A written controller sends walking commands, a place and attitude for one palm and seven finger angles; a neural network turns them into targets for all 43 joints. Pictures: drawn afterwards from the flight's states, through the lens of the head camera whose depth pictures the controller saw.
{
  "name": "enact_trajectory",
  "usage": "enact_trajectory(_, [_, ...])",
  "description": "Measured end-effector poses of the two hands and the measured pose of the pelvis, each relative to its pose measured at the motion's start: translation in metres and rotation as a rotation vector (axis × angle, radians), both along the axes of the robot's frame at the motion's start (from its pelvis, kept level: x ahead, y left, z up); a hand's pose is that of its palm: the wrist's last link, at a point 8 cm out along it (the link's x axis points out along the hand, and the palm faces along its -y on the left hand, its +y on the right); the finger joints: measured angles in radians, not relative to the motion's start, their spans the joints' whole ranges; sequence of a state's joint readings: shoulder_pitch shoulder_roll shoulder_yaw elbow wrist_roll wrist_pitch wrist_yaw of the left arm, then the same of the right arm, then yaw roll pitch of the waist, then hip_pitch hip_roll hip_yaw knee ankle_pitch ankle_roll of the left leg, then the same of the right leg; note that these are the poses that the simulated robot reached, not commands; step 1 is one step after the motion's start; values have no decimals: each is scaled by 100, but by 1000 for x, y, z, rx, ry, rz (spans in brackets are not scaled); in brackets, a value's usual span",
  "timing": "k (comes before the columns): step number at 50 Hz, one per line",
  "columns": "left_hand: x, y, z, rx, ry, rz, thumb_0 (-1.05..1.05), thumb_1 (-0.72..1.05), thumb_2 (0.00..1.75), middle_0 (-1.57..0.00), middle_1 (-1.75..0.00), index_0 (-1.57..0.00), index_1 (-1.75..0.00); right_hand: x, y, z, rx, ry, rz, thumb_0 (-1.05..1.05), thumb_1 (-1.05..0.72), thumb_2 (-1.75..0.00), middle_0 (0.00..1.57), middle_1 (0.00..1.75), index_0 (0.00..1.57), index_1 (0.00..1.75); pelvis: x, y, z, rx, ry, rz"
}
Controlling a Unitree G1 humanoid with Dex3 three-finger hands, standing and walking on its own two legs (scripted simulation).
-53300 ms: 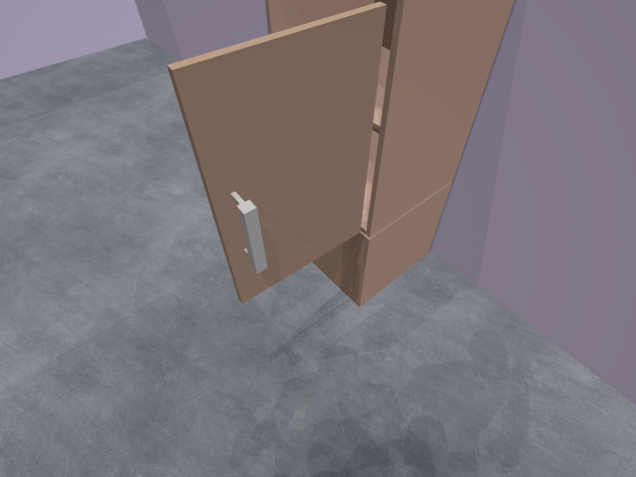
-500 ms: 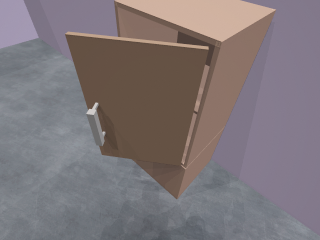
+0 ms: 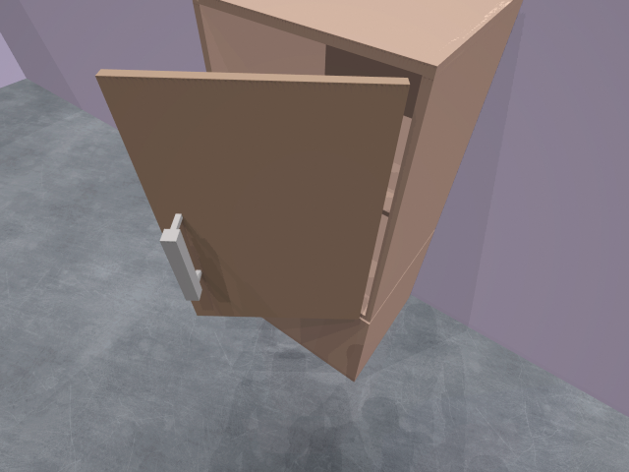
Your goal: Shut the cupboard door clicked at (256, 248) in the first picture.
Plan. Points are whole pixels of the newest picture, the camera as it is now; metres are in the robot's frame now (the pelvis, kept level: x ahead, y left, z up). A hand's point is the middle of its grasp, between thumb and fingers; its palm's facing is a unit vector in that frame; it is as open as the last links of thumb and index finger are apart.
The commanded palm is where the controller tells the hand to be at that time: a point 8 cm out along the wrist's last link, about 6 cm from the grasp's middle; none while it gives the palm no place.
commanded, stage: come to a stop and stand still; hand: left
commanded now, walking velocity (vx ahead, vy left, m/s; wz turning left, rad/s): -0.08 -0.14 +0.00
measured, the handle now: (186, 258) +0.48 +0.26 -0.08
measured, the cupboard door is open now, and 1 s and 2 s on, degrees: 35 35 35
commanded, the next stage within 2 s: look again from close up in 1.02 s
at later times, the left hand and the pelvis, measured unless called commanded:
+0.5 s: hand out of the picture +0.00 +0.17 -0.17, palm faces +0.04 -0.98 -0.20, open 7.3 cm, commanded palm none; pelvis +0.00 +0.00 +0.00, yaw -1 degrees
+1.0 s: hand out of the picture -0.05 +0.11 -0.17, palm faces +0.06 -0.99 -0.12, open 7.4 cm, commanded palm none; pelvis -0.01 -0.02 +0.01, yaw +0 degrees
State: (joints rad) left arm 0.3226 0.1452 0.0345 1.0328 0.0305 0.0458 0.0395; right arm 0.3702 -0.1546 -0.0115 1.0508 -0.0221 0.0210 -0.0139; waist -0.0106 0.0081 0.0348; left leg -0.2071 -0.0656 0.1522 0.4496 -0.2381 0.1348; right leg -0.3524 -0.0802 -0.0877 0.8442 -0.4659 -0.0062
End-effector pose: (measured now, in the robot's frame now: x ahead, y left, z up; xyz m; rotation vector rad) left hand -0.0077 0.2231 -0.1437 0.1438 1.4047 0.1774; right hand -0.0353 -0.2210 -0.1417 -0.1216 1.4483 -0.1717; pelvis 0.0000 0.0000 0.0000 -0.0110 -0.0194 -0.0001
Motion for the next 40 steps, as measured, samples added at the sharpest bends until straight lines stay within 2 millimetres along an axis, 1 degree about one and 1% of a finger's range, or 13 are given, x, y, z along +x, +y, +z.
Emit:
enact_trajectory(4, [35,4,4,19,-81,-19,1,92,90,-20,-30,-19,-30,9,16,-6,28,-15,-11,0,-91,-90,20,30,20,30,7,5,-1,14,3,-2])
enact_trajectory(7, [53,8,4,38,-131,-13,1,93,90,-20,-30,-20,-30,18,25,-12,47,-25,-15,0,-91,-90,20,30,20,30,11,6,-3,21,-3,-1])
enact_trajectory(10, [61,9,8,37,-154,-17,1,94,90,-20,-30,-19,-30,28,32,-13,54,-38,-12,0,-91,-90,20,30,20,30,13,10,-1,12,-5,-4])
enact_trajectory(14, [60,11,7,34,-148,-20,0,94,90,-20,-30,-20,-30,29,29,-10,33,-45,-21,2,-93,-90,21,30,20,30,11,12,0,12,-12,-12])
enact_trajectory(18, [47,10,3,29,-108,-18,0,94,90,-20,-30,-20,-30,26,23,-6,11,-59,-32,2,-93,-90,21,30,20,30,6,10,0,21,-20,-19])
enact_trajectory(22, [23,4,0,14,-53,-13,0,93,90,-20,-30,-19,-30,21,16,-6,4,-54,-33,1,-92,-90,20,30,20,30,2,6,0,29,-23,-18])
enact_trajectory(29, [-25,-24,1,-44,38,15,0,92,90,-20,-30,-19,-30,15,6,-2,10,-28,-13,0,-91,-90,20,30,20,30,-2,-1,5,11,-11,-9])
enact_trajectory(32, [-43,-36,0,-70,77,22,0,91,90,-20,-30,-19,-30,14,4,0,12,-25,-10,0,-91,-90,20,30,20,30,-3,-5,6,9,-7,-9])
enact_trajectory(36, [-57,-50,0,-96,108,31,0,91,90,-20,-30,-19,-30,10,5,1,19,-20,-8,0,-91,-90,20,30,20,30,-5,-8,7,9,-6,-8])
enact_trajectory(40, [-60,-57,-1,-105,107,39,0,91,90,-20,-30,-20,-30,4,9,0,33,-9,-6,0,-91,-90,20,30,20,30,-6,-11,7,9,-4,-4])
